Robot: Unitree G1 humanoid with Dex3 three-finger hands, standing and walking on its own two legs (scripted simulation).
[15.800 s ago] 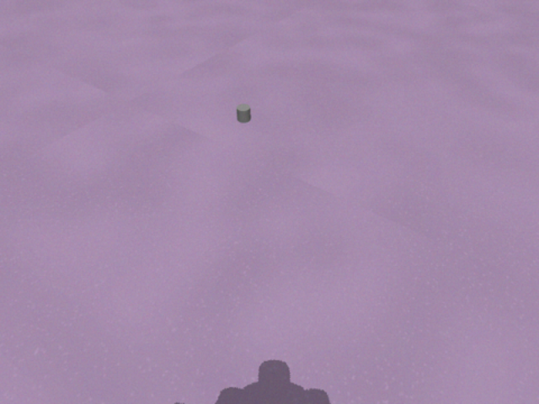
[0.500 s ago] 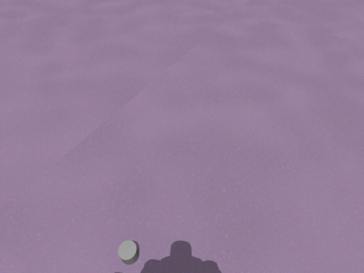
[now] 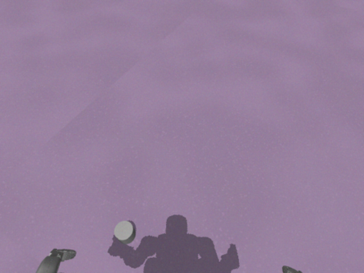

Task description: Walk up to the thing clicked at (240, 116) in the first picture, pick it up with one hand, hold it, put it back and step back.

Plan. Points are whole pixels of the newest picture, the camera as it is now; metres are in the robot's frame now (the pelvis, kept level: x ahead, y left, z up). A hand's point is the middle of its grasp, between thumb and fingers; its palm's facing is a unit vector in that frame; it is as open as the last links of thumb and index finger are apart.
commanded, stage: rise first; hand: left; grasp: from above
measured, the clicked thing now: (125, 232) +0.40 +0.27 -0.71
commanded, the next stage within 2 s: none
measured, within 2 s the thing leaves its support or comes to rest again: neither
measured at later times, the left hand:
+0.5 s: hand out of the picture +0.12 +0.27 -0.21, palm faces -0.20 -0.84 -0.50, open 14.0 cm
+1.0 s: hand (91, 258) +0.24 +0.31 -0.41, palm faces -0.44 -0.40 -0.80, open 14.0 cm
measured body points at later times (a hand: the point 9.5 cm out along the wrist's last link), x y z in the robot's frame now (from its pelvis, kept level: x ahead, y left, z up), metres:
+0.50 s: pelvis -0.01 +0.01 -0.08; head +0.09 +0.02 +0.36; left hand +0.13 +0.31 -0.18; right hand +0.17 -0.24 -0.17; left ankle +0.01 +0.14 -0.72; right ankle +0.00 -0.14 -0.72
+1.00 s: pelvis -0.07 +0.00 -0.28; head +0.13 +0.02 +0.13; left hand +0.26 +0.33 -0.37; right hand +0.10 -0.27 -0.41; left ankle +0.01 +0.14 -0.72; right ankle +0.00 -0.14 -0.72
